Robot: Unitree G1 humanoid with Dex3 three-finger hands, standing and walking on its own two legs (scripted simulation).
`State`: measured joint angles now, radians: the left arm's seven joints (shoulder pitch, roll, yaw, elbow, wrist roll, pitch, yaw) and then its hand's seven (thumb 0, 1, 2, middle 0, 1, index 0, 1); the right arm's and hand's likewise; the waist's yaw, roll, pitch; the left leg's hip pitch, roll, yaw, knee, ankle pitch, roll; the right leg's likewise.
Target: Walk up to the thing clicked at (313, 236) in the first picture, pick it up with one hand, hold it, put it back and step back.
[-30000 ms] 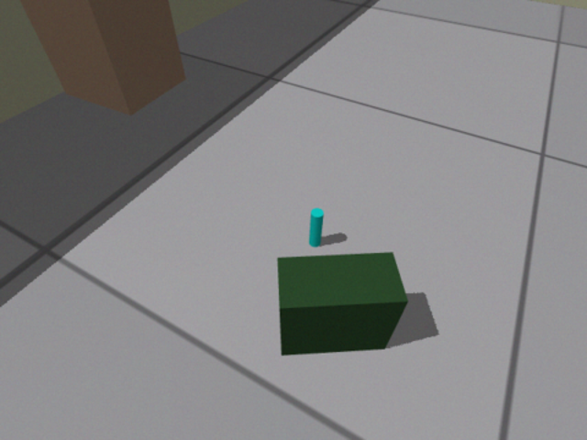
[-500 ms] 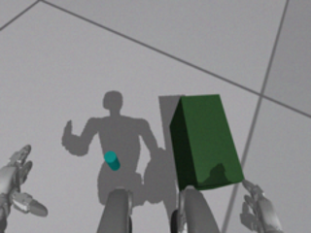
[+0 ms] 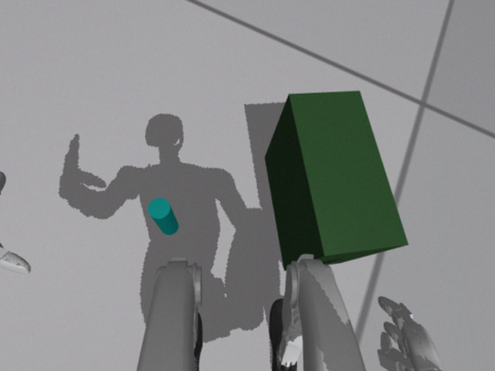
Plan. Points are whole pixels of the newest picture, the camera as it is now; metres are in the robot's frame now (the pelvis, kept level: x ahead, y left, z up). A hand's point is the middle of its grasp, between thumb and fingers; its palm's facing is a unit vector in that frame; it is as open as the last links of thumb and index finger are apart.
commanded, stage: go down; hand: left
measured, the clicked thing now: (165, 218) +0.44 +0.20 -0.39
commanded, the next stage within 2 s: approach in 1.16 s
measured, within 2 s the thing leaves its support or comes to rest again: neither
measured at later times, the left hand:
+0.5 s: hand (15, 207) +0.37 +0.37 -0.08, palm faces +0.09 -0.99 -0.12, open 17.5 cm
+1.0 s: hand (20, 204) +0.37 +0.38 -0.10, palm faces +0.08 -0.99 -0.10, open 17.5 cm
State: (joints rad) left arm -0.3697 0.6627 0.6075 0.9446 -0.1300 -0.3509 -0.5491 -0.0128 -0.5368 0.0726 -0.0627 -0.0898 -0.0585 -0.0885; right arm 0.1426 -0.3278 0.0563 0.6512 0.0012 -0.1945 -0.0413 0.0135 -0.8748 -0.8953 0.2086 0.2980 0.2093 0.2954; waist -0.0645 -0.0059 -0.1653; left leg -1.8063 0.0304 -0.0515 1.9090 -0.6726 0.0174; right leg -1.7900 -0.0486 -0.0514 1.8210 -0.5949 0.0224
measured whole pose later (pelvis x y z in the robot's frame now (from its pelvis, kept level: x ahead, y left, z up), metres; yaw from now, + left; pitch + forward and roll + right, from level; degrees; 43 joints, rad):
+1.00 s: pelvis -0.02 +0.00 -0.10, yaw -2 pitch +31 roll -7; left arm -0.57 0.84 0.73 1.05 -0.17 -0.37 -0.71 -0.01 -0.56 0.08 -0.04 -0.07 -0.03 -0.07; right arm 0.12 -0.37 0.11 0.67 -0.02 -0.20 -0.03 0.01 -0.91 -0.91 0.21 0.30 0.21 0.30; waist -0.09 -0.03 -0.10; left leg -2.09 0.02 -0.09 2.22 -0.68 0.02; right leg -2.06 -0.05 -0.07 2.11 -0.60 0.02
